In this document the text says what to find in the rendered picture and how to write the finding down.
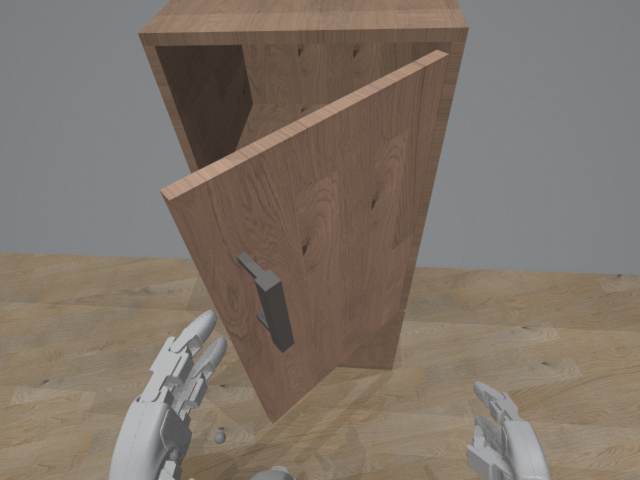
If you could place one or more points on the robot left hand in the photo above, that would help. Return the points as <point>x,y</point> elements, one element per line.
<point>157,421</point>

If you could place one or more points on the cupboard door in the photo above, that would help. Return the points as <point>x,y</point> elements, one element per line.
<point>329,204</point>

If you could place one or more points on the robot right hand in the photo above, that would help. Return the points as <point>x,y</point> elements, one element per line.
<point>515,452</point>

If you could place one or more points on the handle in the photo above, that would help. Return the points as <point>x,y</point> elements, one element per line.
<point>274,315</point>

